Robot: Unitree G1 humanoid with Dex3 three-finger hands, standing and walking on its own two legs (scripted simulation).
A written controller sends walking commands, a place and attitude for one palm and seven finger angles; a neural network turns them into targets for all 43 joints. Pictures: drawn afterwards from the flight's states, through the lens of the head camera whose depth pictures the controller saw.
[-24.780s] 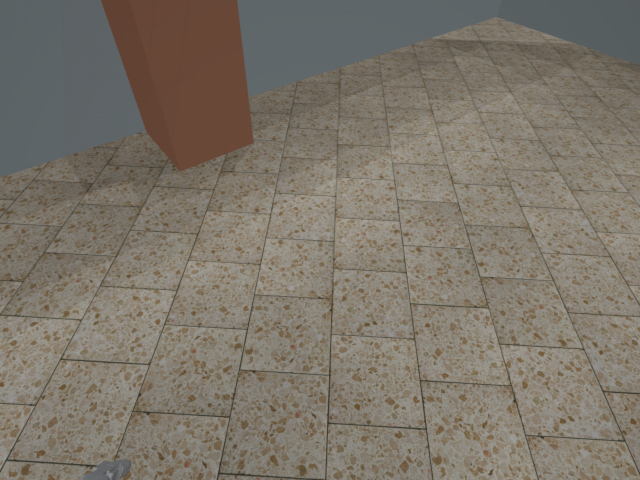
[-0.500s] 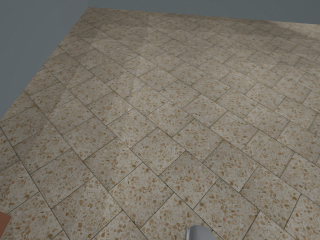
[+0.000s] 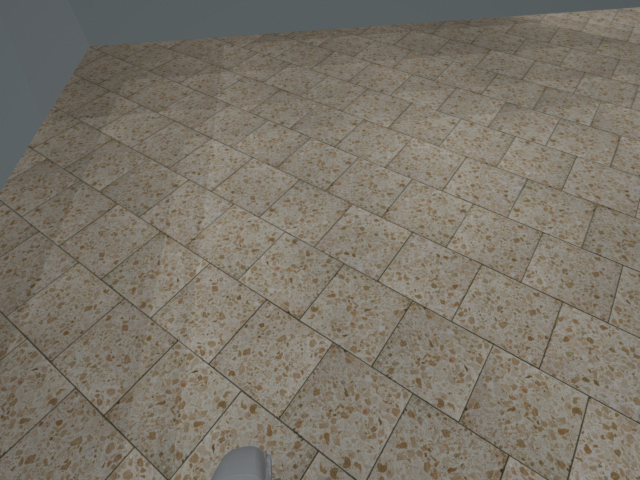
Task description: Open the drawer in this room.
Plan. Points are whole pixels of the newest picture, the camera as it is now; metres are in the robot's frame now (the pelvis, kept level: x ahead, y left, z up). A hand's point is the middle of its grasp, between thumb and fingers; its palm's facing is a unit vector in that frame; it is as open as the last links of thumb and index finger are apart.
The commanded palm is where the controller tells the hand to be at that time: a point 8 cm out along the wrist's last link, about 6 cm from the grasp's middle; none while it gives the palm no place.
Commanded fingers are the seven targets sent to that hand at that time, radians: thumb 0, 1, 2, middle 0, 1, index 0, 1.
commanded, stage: turn to face it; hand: left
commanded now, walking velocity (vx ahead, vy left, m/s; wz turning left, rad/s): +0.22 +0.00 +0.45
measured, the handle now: out of the picture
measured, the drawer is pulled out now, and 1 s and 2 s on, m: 0.00 0.00 0.00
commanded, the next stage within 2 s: none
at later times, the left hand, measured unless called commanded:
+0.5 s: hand out of the picture +0.14 +0.26 -0.19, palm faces +0.29 -0.94 -0.19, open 7.4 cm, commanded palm none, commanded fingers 0.00 0.90 0.90 -0.20 -0.30 -0.20 -0.30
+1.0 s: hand (185, 464) +0.17 +0.21 -0.15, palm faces +0.49 -0.83 -0.28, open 7.4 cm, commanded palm none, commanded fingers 0.00 0.90 0.90 -0.20 -0.30 -0.20 -0.30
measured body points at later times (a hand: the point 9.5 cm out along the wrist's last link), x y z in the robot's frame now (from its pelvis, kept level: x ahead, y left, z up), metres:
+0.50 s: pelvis +0.14 +0.06 -0.01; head +0.18 +0.10 +0.44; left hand +0.13 +0.31 -0.18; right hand +0.27 -0.16 -0.15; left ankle +0.19 +0.13 -0.74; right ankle +0.16 -0.11 -0.66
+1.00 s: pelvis +0.17 -0.01 +0.00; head +0.22 -0.02 +0.45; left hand +0.14 +0.25 -0.12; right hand +0.35 -0.22 -0.16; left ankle +0.11 +0.11 -0.66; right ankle +0.20 -0.11 -0.74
